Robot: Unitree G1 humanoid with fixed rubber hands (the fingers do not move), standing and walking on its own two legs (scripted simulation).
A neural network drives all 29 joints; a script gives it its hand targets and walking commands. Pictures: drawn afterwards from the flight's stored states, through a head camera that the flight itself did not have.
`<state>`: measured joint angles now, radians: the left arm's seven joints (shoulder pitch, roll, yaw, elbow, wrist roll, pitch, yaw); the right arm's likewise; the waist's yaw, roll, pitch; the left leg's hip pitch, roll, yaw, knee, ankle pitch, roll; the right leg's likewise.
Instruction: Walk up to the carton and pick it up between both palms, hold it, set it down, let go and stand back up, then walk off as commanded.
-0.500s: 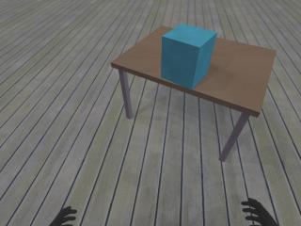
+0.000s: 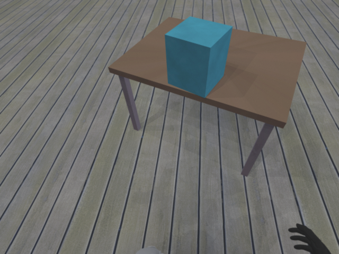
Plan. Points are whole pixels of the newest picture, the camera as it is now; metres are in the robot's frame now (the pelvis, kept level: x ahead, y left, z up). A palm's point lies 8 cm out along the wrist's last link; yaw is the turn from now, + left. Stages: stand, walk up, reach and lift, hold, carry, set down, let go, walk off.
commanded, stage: walk up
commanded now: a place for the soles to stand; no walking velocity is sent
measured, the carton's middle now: (197, 57) +0.94 -0.11 -0.06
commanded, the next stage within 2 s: none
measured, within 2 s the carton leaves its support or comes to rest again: neither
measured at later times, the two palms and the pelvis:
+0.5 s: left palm out of the picture +0.16 +0.38 -0.09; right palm (284, 217) +0.23 -0.25 -0.05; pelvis +0.10 +0.07 +0.00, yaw -2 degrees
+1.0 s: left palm (20, 217) +0.26 +0.43 -0.08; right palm (267, 211) +0.26 -0.23 -0.10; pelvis +0.16 +0.10 -0.02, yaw -7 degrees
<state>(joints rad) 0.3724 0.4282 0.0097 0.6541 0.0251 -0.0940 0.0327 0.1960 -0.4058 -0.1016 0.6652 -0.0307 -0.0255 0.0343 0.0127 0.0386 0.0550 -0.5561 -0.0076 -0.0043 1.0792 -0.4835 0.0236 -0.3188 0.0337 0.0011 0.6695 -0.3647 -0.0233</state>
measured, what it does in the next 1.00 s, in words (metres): walks ahead: left foot, then right foot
